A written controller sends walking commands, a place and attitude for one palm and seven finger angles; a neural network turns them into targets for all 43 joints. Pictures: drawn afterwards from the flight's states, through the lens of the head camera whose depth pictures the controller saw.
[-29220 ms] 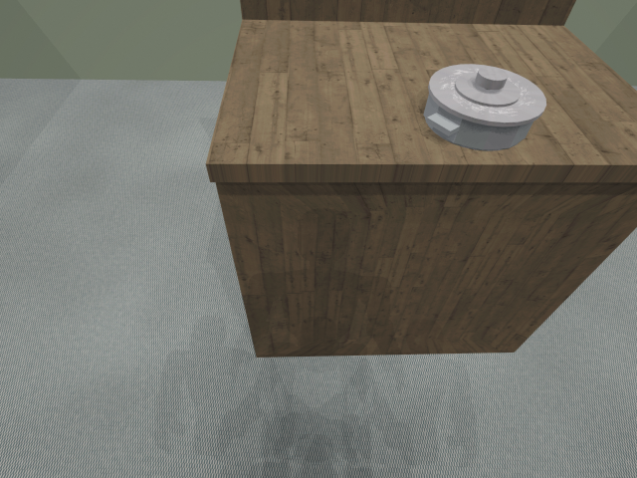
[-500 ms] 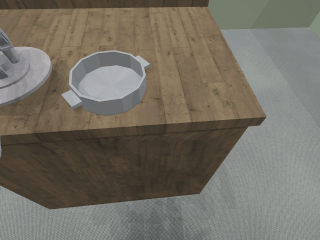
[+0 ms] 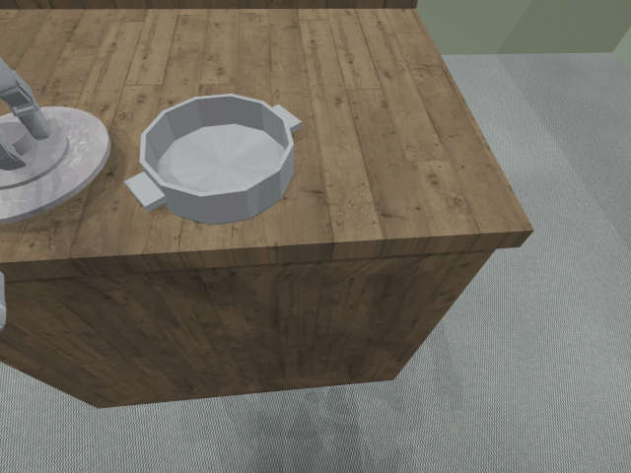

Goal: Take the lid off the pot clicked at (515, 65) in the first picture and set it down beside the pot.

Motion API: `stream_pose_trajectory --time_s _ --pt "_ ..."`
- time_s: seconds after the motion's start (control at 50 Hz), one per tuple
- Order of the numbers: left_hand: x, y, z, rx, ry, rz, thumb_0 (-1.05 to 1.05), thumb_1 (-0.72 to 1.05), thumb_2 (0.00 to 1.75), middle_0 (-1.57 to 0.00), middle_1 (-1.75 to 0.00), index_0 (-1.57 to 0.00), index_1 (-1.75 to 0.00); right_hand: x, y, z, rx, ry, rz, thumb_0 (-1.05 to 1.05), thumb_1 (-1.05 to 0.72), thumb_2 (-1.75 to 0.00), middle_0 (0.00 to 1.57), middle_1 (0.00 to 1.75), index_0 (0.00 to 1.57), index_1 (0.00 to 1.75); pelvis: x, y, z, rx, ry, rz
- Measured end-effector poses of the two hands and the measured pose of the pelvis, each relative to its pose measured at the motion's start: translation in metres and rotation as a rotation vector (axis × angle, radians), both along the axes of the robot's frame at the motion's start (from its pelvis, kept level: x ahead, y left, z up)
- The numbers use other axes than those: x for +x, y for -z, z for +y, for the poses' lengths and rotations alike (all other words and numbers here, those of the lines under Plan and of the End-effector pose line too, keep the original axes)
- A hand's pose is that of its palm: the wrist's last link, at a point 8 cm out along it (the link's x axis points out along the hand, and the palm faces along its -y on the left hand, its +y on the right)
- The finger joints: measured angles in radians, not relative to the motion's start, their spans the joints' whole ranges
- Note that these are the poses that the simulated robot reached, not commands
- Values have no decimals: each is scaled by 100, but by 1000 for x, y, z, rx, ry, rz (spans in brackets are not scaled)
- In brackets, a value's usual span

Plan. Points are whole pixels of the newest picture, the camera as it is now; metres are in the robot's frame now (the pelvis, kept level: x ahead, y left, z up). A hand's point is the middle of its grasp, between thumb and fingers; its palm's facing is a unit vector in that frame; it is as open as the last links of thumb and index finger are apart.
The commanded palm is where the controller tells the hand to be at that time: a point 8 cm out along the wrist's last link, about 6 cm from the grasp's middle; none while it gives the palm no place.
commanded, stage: lower the lid onto the table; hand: left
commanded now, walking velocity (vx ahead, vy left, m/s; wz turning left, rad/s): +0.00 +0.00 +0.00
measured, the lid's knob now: (6, 141) +0.48 +0.34 +0.15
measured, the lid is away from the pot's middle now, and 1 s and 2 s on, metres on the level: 0.24 0.24 0.24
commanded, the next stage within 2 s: open the fingers wide in 0.52 s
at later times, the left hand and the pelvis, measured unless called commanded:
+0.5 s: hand (9, 161) +0.45 +0.33 +0.15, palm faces -0.43 -0.20 -0.88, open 7.8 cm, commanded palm +0.49 +0.33 +0.21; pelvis -0.01 +0.00 +0.00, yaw +0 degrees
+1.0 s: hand (11, 167) +0.45 +0.33 +0.14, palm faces -0.38 -0.12 -0.92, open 7.8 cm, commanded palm +0.47 +0.33 +0.21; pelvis -0.01 +0.01 -0.01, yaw -1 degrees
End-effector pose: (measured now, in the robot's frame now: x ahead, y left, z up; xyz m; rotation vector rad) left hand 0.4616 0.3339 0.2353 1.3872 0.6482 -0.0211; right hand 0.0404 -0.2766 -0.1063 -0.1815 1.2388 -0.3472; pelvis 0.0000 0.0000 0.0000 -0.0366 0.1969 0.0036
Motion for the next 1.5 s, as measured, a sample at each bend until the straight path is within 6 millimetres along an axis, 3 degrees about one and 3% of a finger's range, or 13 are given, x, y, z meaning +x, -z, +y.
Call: stream_pose_trajectory --time_s 0.28,0.64,0.82,1.06,1.5 --pt "-10 21 4 0 8 47 2 16 85 -59 -98 -67 -100 -11 1 0 -24 0 12 0 -91 -90 21 30 21 30 -8 2 2 -7 -1 -3" --pt "2 33 1 -2 47 37 0 14 82 -61 -101 -68 -102 -41 3 2 -44 46 75 0 -91 -90 21 30 21 30 -8 7 6 -11 11 24" --pt "-6 36 0 37 158 -28 -2 16 84 -60 -99 -65 -101 -34 7 7 -21 54 89 0 -91 -90 21 30 21 30 -10 8 6 -14 17 25" --pt "-8 36 0 40 159 -29 -2 18 84 -59 -95 -64 -97 -18 5 7 -30 28 56 0 -91 -90 21 30 21 30 -14 9 7 -18 10 24" --pt "-6 35 12 43 146 -34 -1 -3 86 -50 -72 -51 -72 -30 6 12 -17 55 103 0 -91 -90 21 30 21 30 -10 10 11 -20 13 28"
